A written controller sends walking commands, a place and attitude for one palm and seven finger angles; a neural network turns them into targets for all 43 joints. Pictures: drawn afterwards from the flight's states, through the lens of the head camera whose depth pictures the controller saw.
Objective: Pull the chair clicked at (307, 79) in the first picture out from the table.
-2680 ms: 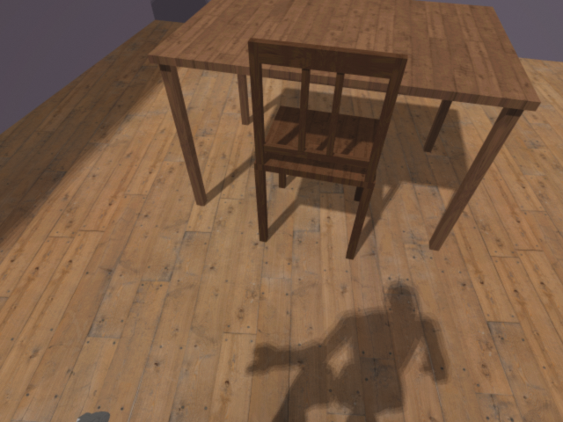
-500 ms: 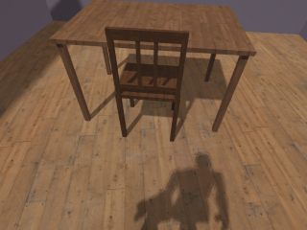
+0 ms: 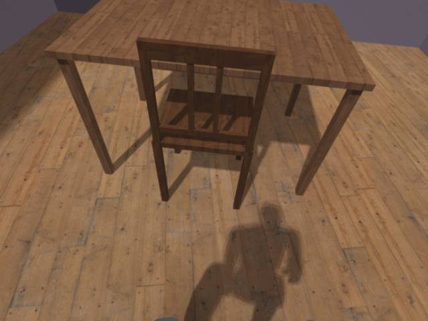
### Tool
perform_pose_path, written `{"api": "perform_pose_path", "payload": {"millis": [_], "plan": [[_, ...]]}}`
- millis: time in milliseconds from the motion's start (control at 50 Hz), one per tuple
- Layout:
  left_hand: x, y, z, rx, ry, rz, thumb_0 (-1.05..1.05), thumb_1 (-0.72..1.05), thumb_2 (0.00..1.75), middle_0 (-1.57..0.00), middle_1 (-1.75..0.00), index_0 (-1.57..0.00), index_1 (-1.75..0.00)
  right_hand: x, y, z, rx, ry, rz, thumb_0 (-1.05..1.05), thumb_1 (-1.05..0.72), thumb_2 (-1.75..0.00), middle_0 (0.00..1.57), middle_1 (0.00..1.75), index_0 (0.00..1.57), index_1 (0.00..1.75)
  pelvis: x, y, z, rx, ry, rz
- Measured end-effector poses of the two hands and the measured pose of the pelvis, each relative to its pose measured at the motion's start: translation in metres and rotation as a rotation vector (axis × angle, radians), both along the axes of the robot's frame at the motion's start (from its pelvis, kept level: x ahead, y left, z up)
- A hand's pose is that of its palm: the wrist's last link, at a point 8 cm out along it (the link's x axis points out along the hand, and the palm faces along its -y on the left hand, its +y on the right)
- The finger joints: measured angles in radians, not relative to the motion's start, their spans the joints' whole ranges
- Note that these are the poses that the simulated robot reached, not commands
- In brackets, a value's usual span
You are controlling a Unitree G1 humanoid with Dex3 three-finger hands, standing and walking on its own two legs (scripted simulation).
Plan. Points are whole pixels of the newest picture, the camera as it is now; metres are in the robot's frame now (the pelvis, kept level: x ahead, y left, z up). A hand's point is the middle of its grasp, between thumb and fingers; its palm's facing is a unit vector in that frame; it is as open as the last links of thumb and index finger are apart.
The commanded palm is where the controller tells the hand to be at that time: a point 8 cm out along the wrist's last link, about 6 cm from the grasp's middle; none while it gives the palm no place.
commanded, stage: take the last steps up to it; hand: left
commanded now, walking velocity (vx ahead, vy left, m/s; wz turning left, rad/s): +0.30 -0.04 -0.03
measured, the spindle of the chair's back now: (190, 99) +0.80 +0.17 -0.07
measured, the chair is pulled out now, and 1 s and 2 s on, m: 0.00 0.00 0.00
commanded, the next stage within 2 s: come to a stop and stand still in 0.70 s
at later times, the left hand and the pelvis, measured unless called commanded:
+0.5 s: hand (152, 285) +0.21 +0.16 -0.15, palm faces +0.06 -0.97 -0.22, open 7.4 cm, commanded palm none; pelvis +0.17 -0.03 +0.01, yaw +0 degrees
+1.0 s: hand (159, 237) +0.33 +0.17 -0.17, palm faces +0.06 -0.99 -0.15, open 7.4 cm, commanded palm none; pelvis +0.32 +0.00 +0.02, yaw +0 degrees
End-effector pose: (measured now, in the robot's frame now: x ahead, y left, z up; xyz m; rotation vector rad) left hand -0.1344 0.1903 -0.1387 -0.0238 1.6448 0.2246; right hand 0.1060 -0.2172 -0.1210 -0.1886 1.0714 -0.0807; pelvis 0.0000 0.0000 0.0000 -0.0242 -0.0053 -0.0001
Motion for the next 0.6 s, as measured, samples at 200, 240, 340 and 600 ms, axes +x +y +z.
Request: {"api": "perform_pose_path", "payload": {"millis": [200,240,340,600], "plan": [[0.189,0.045,0.005,0.063,-0.311,-0.113,0.00,0.91,0.90,-0.20,-0.30,-0.20,-0.30,0.002,-0.009,0.009,-0.037,0.085,-0.116,-0.03,-0.95,-0.89,0.20,0.30,0.20,0.30,0.059,0.007,0.015,0.043,-0.010,-0.017],[0.228,0.045,0.012,0.079,-0.378,-0.134,0.00,0.91,0.90,-0.20,-0.30,-0.20,-0.30,-0.003,-0.015,0.006,-0.035,0.132,-0.126,-0.02,-0.95,-0.89,0.20,0.30,0.20,0.30,0.071,0.005,0.016,0.045,-0.009,-0.016],[0.307,0.039,0.023,0.122,-0.473,-0.197,0.00,0.92,0.90,-0.20,-0.30,-0.20,-0.30,-0.011,-0.031,-0.009,-0.002,0.250,-0.163,-0.01,-0.93,-0.89,0.20,0.30,0.20,0.30,0.107,-0.012,0.012,0.053,-0.013,-0.012],[0.323,0.002,0.018,0.073,-0.284,-0.134,0.00,0.91,0.90,-0.20,-0.30,-0.20,-0.30,0.111,-0.038,0.001,0.021,0.232,-0.122,0.01,-0.91,-0.89,0.20,0.30,0.20,0.30,0.203,-0.026,0.021,0.015,0.009,0.009]]}}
